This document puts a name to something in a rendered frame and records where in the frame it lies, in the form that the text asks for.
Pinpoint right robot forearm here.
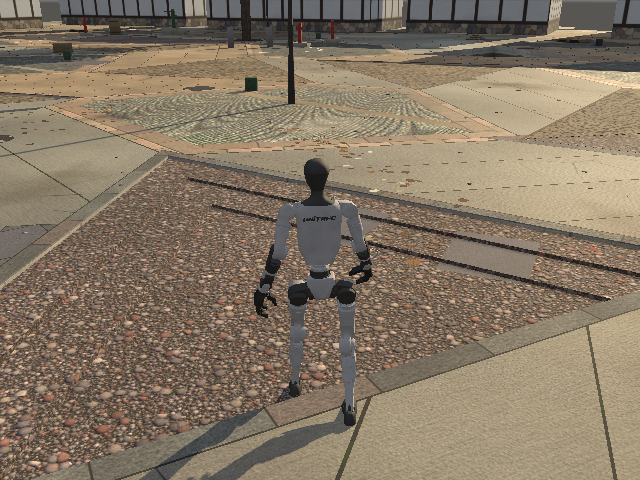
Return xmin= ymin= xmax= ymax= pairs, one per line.
xmin=356 ymin=237 xmax=372 ymax=270

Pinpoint left robot foot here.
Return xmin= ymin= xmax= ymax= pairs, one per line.
xmin=289 ymin=379 xmax=302 ymax=397

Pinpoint left robot forearm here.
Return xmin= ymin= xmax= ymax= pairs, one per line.
xmin=258 ymin=244 xmax=281 ymax=294

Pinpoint robot left upper arm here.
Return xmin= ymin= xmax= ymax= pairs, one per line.
xmin=272 ymin=202 xmax=297 ymax=260

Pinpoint robot right upper arm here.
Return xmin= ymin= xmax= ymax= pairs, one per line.
xmin=338 ymin=200 xmax=367 ymax=253

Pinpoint right robot foot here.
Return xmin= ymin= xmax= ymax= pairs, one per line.
xmin=342 ymin=399 xmax=357 ymax=426

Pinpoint right robot hand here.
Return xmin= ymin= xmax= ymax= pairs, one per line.
xmin=349 ymin=264 xmax=373 ymax=284

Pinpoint robot foot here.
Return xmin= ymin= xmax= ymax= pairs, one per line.
xmin=342 ymin=399 xmax=357 ymax=426
xmin=289 ymin=379 xmax=302 ymax=397

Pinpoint left robot hand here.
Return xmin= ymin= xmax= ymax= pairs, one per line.
xmin=254 ymin=289 xmax=277 ymax=318

